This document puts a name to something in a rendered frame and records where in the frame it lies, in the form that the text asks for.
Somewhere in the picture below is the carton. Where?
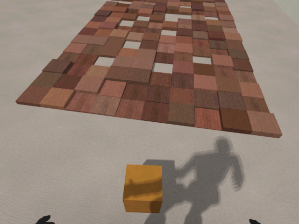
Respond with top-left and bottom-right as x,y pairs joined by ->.
123,164 -> 163,213

